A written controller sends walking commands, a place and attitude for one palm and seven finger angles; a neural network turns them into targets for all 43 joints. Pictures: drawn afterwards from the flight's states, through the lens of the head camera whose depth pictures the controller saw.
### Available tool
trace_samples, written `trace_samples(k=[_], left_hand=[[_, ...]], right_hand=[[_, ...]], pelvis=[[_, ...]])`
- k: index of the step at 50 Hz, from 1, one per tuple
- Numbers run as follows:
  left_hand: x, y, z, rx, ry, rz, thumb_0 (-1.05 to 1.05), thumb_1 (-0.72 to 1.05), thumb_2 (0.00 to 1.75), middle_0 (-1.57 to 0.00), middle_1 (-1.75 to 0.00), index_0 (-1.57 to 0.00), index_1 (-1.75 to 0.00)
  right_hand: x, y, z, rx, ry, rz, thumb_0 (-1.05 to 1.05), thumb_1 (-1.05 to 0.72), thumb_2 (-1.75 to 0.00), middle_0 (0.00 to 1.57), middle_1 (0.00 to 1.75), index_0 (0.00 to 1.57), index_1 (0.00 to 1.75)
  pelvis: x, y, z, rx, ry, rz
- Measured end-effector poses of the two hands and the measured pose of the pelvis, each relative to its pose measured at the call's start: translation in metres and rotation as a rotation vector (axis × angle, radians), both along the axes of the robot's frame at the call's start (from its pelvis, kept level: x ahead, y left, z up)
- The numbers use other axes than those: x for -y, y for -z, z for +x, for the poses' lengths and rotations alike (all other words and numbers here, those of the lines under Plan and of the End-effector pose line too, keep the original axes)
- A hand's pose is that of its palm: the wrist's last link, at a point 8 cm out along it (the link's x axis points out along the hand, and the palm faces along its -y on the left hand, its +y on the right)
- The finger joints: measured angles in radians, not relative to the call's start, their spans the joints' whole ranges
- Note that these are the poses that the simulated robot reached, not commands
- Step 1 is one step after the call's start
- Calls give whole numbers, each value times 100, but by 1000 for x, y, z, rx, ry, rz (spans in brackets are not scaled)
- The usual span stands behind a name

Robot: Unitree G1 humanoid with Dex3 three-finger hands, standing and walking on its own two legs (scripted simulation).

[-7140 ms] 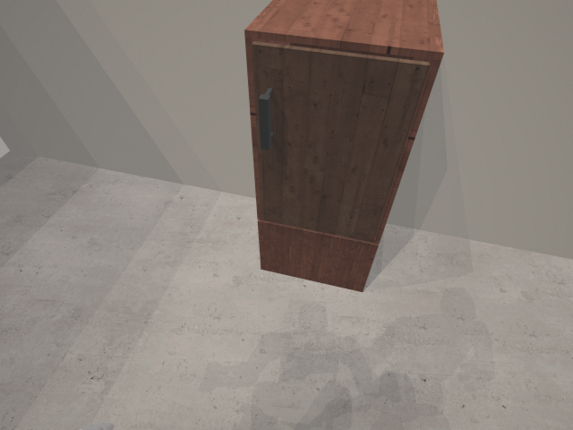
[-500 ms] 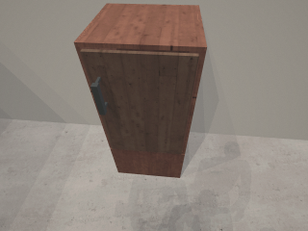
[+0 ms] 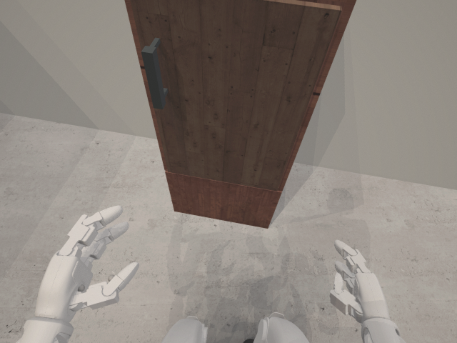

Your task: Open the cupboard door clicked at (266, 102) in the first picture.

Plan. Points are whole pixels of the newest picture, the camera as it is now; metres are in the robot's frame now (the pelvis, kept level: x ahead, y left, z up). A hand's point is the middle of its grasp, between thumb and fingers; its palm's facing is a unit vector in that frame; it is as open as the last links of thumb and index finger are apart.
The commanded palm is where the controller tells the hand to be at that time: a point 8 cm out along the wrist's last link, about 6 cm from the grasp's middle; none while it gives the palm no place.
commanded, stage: raise the hand with hooked fingers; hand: left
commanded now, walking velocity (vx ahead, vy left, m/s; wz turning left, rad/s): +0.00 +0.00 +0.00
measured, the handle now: (157, 74) +0.63 +0.24 +0.09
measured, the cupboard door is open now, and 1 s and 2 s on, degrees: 0 0 0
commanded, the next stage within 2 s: move the hooked fingers beside the handle in 1.50 s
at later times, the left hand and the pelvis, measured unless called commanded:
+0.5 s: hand (84, 228) +0.26 +0.25 +0.07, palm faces -0.05 -1.00 -0.07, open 12.6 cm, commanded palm +0.24 +0.31 +0.08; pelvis +0.01 +0.03 +0.03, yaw -1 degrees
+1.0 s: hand (50, 180) +0.31 +0.32 +0.11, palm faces -0.04 -1.00 -0.06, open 14.0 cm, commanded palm +0.29 +0.36 +0.11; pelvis +0.02 +0.05 +0.04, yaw -1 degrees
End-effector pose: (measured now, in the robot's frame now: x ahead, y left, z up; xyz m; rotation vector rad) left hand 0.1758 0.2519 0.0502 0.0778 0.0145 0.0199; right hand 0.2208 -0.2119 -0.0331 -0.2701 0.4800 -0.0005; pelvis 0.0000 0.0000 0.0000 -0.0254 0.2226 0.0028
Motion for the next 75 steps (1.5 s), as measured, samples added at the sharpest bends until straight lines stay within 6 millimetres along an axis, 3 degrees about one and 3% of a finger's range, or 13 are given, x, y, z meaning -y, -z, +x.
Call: trace_samples(k=[3, 6, 11, 15, 19, 24, 31, 37, 44, 53, 63, 75], left_hand=[[-4, -8, 19, 19, 70, 12, 1, 33, 65, -24, -67, -24, -66], [-8, -8, 38, -33, 120, -7, 1, 26, 62, -25, -71, -24, -71], [-19, -15, 53, -84, 105, -29, 0, 14, 57, -26, -79, -25, -78], [-29, -23, 55, -54, 77, -16, 0, 5, 53, -26, -85, -26, -84], [-40, -24, 56, -37, 72, -8, 0, -4, 49, -27, -91, -26, -90], [-54, -23, 62, -35, 70, -11, 0, -16, 44, -28, -98, -27, -98], [-73, -34, 76, -13, 64, -12, -1, -32, 37, -29, -109, -29, -108], [-89, -44, 89, -20, 62, -10, -1, -43, 33, -30, -116, -29, -115], [-109, -51, 105, -27, 50, -21, -1, -48, 31, -30, -119, -30, -119], [-123, -62, 124, -16, 63, -24, -1, -50, 30, -30, -120, -30, -120], [-113, -56, 125, -28, 83, -36, -1, -50, 30, -30, -120, -30, -120], [-108, -62, 117, -4, 66, -27, -1, -50, 30, -30, -120, -30, -120]], right_hand=[[-15, 24, -26, -102, 7, 45, 1, -90, -90, 20, 30, 20, 30], [-21, 37, -55, -186, 47, 76, 1, -90, -90, 20, 30, 21, 30], [-13, 32, -92, -248, 136, 66, 1, -90, -90, 20, 31, 21, 30], [4, 21, -104, -250, 175, 12, 1, -90, -90, 20, 31, 21, 30], [18, 10, -100, -230, 185, -50, 1, -90, -90, 20, 31, 20, 30], [20, -5, -80, -180, 171, -96, 1, -90, -90, 20, 30, 20, 30], [-2, -16, -48, -121, 114, -77, 1, -90, -90, 20, 30, 20, 30], [-25, -15, -36, -126, 70, -38, 1, -90, -90, 20, 30, 20, 30], [-33, -9, -43, -187, 59, -29, 1, -90, -90, 20, 31, 21, 30], [-14, -8, -65, -255, 110, -69, 1, -90, -90, 20, 31, 21, 30], [1, -14, -79, -268, 145, -88, 1, -90, -90, 20, 30, 20, 30], [-4, -12, -71, -236, 121, -58, 1, -90, -90, 20, 30, 20, 30]], pelvis=[[-3, 0, -3, -4, -4, -8], [-8, -5, -5, -3, 3, -8], [-15, -16, -2, 0, 22, 0], [-22, -22, 1, 2, 28, 2], [-28, -23, 4, 4, 26, 0], [-34, -25, 7, 15, 21, -11], [-40, -30, 13, 30, 11, -24], [-44, -35, 18, 36, 8, -28], [-46, -39, 21, 36, 7, -29], [-47, -43, 22, 37, 14, -28], [-44, -45, 21, 36, 25, -22], [-38, -45, 17, 48, 18, -19]])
